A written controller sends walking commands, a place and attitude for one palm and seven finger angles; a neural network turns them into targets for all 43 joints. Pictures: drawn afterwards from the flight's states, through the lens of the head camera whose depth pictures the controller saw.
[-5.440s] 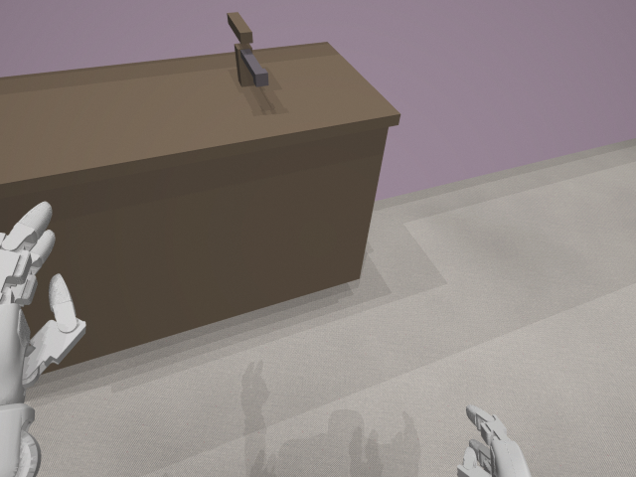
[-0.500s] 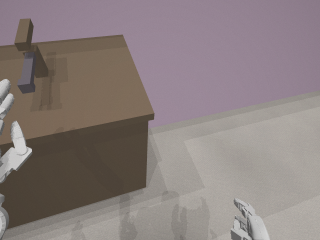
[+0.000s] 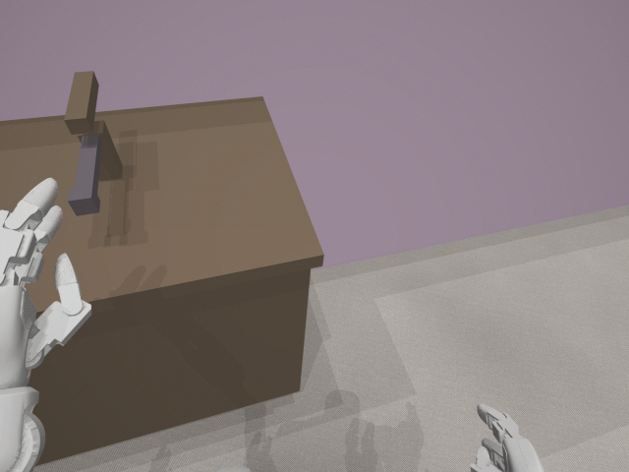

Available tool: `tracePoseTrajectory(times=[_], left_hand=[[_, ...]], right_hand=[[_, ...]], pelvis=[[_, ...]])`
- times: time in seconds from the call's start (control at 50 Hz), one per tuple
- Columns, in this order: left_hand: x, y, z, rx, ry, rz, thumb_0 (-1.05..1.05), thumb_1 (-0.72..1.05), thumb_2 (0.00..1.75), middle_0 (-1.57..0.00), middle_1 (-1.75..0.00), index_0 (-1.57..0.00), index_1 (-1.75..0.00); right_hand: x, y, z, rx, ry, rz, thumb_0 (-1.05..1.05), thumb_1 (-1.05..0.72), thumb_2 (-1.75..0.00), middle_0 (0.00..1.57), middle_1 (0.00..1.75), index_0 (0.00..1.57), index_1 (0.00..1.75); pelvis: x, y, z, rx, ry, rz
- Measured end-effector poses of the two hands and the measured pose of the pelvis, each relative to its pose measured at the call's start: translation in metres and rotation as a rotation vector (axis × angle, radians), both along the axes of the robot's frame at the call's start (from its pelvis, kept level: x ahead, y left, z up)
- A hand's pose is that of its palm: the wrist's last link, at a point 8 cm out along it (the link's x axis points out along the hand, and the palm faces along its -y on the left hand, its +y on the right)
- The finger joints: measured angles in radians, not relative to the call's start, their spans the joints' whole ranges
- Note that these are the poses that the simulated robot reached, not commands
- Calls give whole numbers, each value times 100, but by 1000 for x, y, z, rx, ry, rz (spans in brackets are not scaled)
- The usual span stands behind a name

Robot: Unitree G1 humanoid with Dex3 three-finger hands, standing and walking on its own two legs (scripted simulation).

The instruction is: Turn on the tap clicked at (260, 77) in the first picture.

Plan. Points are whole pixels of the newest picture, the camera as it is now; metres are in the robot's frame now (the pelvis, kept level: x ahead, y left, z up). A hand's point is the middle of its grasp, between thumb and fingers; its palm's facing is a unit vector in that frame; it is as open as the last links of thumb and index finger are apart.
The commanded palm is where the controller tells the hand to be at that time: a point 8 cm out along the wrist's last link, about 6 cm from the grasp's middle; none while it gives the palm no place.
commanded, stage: shuffle to correct the standing spot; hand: left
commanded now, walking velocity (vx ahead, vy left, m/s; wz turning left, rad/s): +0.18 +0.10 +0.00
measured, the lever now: (84, 200) +0.40 +0.35 +0.10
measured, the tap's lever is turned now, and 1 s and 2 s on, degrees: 0 0 0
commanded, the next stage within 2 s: come to a stop and stand still in 0.18 s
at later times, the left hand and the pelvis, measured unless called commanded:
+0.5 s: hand (38, 235) +0.29 +0.32 +0.16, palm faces +0.44 -0.83 -0.35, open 7.4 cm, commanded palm +0.23 +0.35 +0.18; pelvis +0.08 +0.07 -0.02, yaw +0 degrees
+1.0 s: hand (19, 215) +0.31 +0.35 +0.17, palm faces +0.46 -0.82 -0.35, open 7.4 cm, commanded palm +0.23 +0.35 +0.18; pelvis +0.06 +0.08 +0.00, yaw -2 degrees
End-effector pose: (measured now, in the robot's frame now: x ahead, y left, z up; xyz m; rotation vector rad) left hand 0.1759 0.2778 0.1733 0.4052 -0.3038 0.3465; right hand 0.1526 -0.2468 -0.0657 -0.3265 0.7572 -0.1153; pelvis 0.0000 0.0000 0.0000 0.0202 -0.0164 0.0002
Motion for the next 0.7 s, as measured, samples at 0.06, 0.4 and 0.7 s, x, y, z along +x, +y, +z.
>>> tracePoseTrajectory(times=[0.06, 0.4, 0.7], left_hand=[[11, 15, 8, 44, -53, -28, 1, 89, 90, -22, -30, -21, -31], [55, 59, 1, 39, 6, 48, 1, 89, 90, -22, -30, -21, -31], [93, 78, 23, 89, -42, -15, 1, 89, 90, -21, -30, -21, -31]], right_hand=[[13, 11, 0, -12, -63, -34, 1, -90, -90, 20, 30, 20, 30], [61, 89, -31, 141, 37, 26, 1, -90, -90, 20, 30, 21, 30], [108, 122, 1, 143, -106, 33, 1, -90, -90, 20, 30, 21, 30]], pelvis=[[10, 18, -9, -24, -4, -1], [64, 54, -9, -31, -4, 7], [83, 76, -3, -24, 0, -11]])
